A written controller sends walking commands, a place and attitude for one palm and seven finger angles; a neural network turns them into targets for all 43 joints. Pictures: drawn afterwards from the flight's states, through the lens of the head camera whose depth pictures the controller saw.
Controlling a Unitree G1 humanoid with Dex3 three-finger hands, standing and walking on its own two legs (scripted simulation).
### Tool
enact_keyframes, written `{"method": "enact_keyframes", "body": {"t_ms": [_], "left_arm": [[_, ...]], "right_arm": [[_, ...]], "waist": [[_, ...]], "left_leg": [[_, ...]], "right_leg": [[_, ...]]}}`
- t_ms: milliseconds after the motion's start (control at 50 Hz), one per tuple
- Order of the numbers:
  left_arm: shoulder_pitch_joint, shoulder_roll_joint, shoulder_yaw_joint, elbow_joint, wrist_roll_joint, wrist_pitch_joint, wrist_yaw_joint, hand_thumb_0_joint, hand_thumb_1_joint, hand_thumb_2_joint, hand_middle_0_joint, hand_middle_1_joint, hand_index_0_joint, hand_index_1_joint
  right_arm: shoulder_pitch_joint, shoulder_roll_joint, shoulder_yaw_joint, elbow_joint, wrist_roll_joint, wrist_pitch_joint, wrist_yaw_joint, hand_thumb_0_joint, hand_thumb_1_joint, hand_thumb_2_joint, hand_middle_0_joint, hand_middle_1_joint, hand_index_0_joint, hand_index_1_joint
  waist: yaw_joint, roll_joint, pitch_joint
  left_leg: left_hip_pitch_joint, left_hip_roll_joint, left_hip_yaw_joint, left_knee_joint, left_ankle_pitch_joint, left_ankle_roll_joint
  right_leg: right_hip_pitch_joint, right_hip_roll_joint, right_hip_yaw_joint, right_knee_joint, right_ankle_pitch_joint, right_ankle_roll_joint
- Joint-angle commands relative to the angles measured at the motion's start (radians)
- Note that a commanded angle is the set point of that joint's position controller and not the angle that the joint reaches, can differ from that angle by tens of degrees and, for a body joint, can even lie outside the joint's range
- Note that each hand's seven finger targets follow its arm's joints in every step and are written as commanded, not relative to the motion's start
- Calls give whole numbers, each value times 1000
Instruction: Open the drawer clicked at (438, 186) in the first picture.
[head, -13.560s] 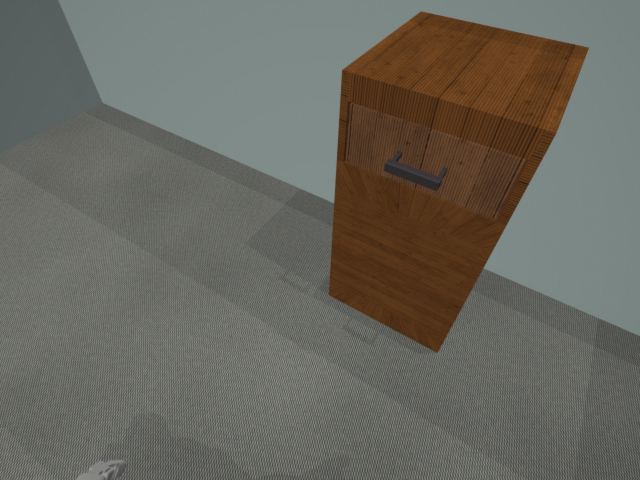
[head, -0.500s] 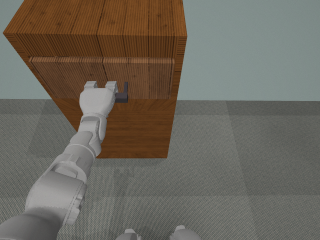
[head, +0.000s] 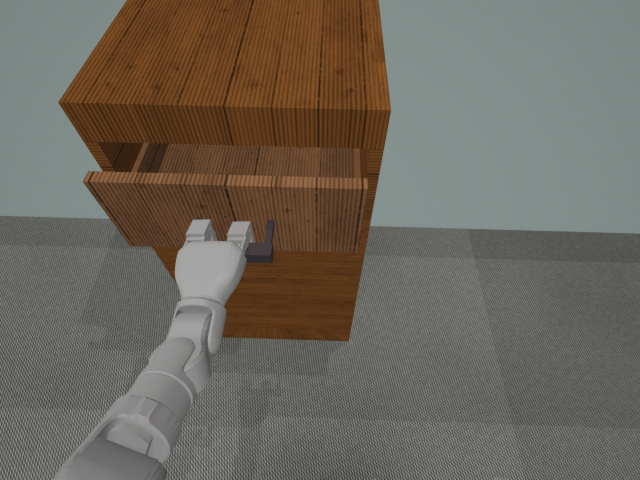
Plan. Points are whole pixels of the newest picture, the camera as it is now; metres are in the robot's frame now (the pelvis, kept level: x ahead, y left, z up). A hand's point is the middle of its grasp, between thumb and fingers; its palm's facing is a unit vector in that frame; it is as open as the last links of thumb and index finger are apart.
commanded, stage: pull the drawer open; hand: left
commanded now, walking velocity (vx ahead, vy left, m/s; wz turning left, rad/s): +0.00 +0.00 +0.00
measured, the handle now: (231, 239) +0.45 +0.13 -0.01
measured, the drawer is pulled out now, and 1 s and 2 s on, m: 0.07 0.12 0.25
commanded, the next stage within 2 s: none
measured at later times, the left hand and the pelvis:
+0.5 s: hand (222, 280) +0.39 +0.14 -0.03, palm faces -0.02 -0.02 -1.00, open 5.6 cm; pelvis -0.04 -0.01 -0.01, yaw +2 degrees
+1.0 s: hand (217, 314) +0.34 +0.14 -0.03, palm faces +0.01 -0.09 -1.00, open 5.7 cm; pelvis -0.01 -0.01 +0.00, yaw -1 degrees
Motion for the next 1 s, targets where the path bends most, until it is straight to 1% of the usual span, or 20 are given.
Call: {"method": "enact_keyframes", "body": {"t_ms": [0, 60, 140, 200, 240, 280, 320, 340, 360, 440, 500, 620, 700, 720, 760, 820, 880, 920, 960, 980], "left_arm": [[-455, 161, 80, -51, 20, 32, 46, 0, 900, 900, -400, -1350, -400, -1350], [-519, 112, 44, -20, 4, 37, 34, 0, 900, 900, -400, -1350, -400, -1350], [-568, 136, 61, 21, -8, 22, 19, 0, 900, 900, -400, -1350, -400, -1350], [-590, 104, 36, 33, -11, -1, 13, 0, 900, 900, -400, -1350, -400, -1350], [-594, 160, 75, 57, -2, -13, 15, 0, 900, 900, -400, -1350, -400, -1350], [-614, 119, 40, 55, -6, -24, 18, 0, 900, 900, -400, -1350, -400, -1350], [-601, 172, 88, 91, -7, -27, 23, 0, 900, 900, -400, -1350, -400, -1350], [-623, 187, 88, 70, 1, -33, 28, 0, 900, 900, -400, -1350, -400, -1350], [-632, 145, 54, 66, -1, -33, 29, 0, 900, 900, -400, -1350, -400, -1350], [-655, 165, 72, 74, -10, -32, 38, 0, 900, 900, -400, -1350, -400, -1350], [-644, 182, 85, 107, -22, -26, 39, 0, 900, 900, -400, -1350, -400, -1350], [-426, 131, 83, 53, -47, -47, 11, 0, 900, 900, -400, -1350, -400, -1350], [-234, 150, 101, -25, -51, -59, 0, 0, 900, 900, -400, -1350, -400, -1350], [-187, 171, 121, -56, -47, -62, 2, 0, 900, 900, -400, -1350, -400, -1350], [-87, 121, 89, -112, -43, -54, 7, 0, 900, 900, -400, -1350, -400, -1350], [21, 139, 110, -234, -40, -35, 22, 0, 900, 900, -400, -1350, -400, -1350], [132, 92, 67, -323, -35, -2, 28, 0, 900, 900, -400, -1350, -400, -1350], [182, 117, 88, -400, -33, 12, 30, 0, 900, 900, -400, -1350, -400, -1350], [-128, 100, 28, -385, 7, 30, 41, 0, 900, 900, -400, -1350, -400, -1350], [-209, 110, 29, -340, 22, 37, 47, 0, 900, 900, -400, -1350, -400, -1350]], "right_arm": [[38, -123, -51, -54, -13, -18, -19, 0, -900, -900, 200, 300, 200, 300], [38, -118, -52, -51, -12, -6, -16, 0, -900, -900, 200, 300, 200, 300], [26, -117, -45, -61, -10, 1, -24, 0, -900, -900, 200, 300, 200, 300], [23, -112, -43, -72, -10, -6, -29, 0, -900, -900, 200, 300, 200, 300], [25, -114, -38, -71, -8, -8, -34, 0, -900, -900, 200, 300, 200, 300], [27, -109, -36, -76, -7, -18, -32, 0, -900, -900, 200, 300, 200, 300], [38, -116, -35, -68, -7, -24, -34, 0, -900, -900, 200, 300, 200, 300], [41, -117, -34, -69, -6, -26, -35, 0, -900, -900, 200, 300, 200, 300], [43, -112, -37, -67, -7, -28, -32, 0, -900, -900, 200, 300, 200, 300], [66, -118, -41, -49, -6, -36, -28, 0, -900, -900, 200, 300, 200, 300], [76, -124, -40, -41, -2, -43, -29, 0, -900, -900, 200, 300, 200, 300], [64, -121, -49, -67, 1, -44, -18, 0, -900, -900, 200, 300, 200, 300], [38, -126, -45, -98, 8, -43, -19, 0, -900, -900, 200, 300, 200, 300], [28, -128, -45, -105, 7, -44, -17, 0, -900, -900, 200, 300, 200, 300], [16, -127, -47, -118, 9, -46, -11, 0, -900, -900, 200, 300, 200, 300], [-10, -130, -50, -134, 5, -44, -1, 0, -900, -900, 200, 300, 200, 300], [-31, -125, -47, -151, 8, -43, 13, 0, -900, -900, 200, 300, 200, 300], [-55, -127, -45, -161, 7, -42, 19, 0, -900, -900, 200, 300, 200, 300], [-45, -126, -44, -114, 0, -35, 10, 0, -900, -900, 200, 300, 200, 300], [-43, -121, -44, -99, -1, -36, 3, 0, -900, -900, 200, 300, 200, 300]], "waist": [[-6, -2, -345], [-15, 0, -377], [-20, -54, -380], [-28, -54, -359], [-23, -67, -371], [-31, -54, -355], [-25, -74, -339], [-23, -50, -363], [-32, -33, -366], [-36, -40, -387], [-35, -58, -351], [23, -62, -393], [55, -99, -343], [71, -76, -354], [67, -92, -325], [80, -71, -350], [74, -83, -321], [83, -71, -332], [1, -43, -286], [-8, -47, -273]], "left_leg": [[260, 3, -45, 2, 548, -28], [290, 8, -55, 16, 584, -32], [236, 0, -55, 19, 495, -24], [207, -3, -54, 21, 435, -19], [175, -6, -52, 23, 401, -17], [153, -10, -49, 22, 353, -14], [127, -8, -53, 15, 317, -13], [126, -9, -51, 16, 312, -13], [137, -10, -48, 17, 308, -13], [124, -8, -50, 13, 294, -11], [91, -10, -46, 1, 248, -8], [132, -8, -37, -28, 303, -11], [109, -11, -21, -47, 301, -9], [114, -11, -24, -52, 324, -13], [140, -7, -23, -53, 355, -14], [183, -6, -26, -47, 442, -19], [224, 1, -32, -39, 520, -23], [252, 3, -40, -36, 587, -26], [269, 12, -53, -3, 558, -27], [259, 10, -53, 4, 515, -26]], "right_leg": [[94, -19, -16, -35, 514, -15], [63, -17, -30, -23, 502, -14], [79, -21, -22, -22, 474, -11], [64, -24, -19, -28, 434, -11], [75, -26, -9, -27, 418, -9], [63, -26, -7, -34, 381, -9], [66, -25, -5, -41, 345, -11], [65, -26, -1, -37, 340, -11], [54, -25, -2, -40, 334, -12], [65, -25, -3, -42, 321, -10], [69, -26, 0, -60, 276, -9], [149, -20, -2, -64, 337, -18], [205, -24, 22, -88, 373, -15], [220, -23, 26, -80, 394, -20], [206, -19, 19, -79, 428, -20], [236, -18, 27, -66, 524, -24], [226, -17, 17, -58, 578, -18], [241, -17, 26, -51, 625, -20], [127, -22, 7, -40, 566, -11], [100, -22, -3, -40, 519, -10]]}}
